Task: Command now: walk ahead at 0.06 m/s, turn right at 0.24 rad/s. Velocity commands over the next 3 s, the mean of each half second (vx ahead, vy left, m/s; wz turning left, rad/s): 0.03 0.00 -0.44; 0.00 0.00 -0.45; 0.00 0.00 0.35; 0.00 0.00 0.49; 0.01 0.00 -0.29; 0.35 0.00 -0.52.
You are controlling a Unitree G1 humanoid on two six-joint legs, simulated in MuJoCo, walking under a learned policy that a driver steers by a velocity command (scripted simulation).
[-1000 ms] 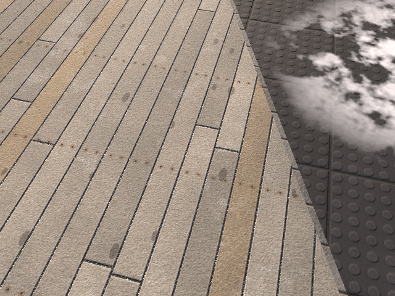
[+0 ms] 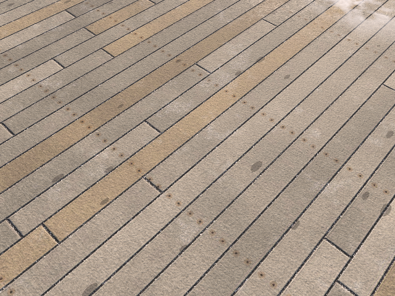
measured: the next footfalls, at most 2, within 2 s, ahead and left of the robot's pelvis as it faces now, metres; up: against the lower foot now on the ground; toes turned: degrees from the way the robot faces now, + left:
right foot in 0.20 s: +0.04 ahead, -0.15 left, +0.00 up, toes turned -9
left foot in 0.68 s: +0.14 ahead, +0.06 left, +0.00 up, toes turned -29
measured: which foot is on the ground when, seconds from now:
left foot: down 0.00-0.20, up 0.22-0.66, down 0.68-1.00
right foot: up 0.00-0.18, down 0.20-0.68, up 0.70-1.00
